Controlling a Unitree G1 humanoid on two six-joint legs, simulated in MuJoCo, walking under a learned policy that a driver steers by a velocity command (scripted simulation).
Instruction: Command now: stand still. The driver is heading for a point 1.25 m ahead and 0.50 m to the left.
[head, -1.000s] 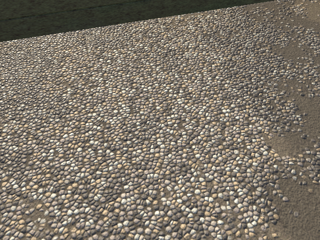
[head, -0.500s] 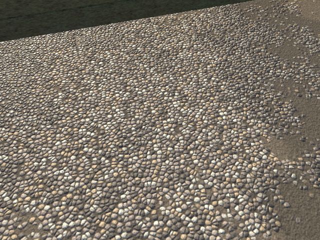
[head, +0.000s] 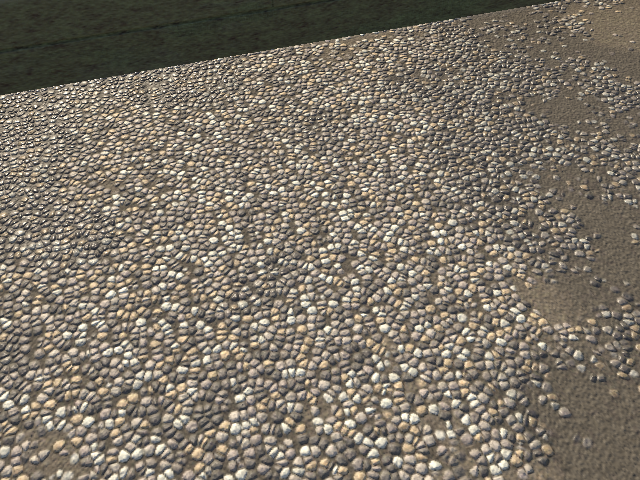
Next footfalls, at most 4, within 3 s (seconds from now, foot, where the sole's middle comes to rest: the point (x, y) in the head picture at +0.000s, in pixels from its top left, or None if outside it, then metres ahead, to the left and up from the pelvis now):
1.14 right None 0.49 -0.12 -0.77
1.72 left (251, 387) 0.71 0.20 -0.77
2.20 right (270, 267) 1.06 0.18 -0.77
2.70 left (128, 265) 1.06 0.55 -0.77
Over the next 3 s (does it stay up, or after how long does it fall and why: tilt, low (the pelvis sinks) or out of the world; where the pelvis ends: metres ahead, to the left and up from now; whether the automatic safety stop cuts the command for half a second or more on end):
stays up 1.10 0.45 0.02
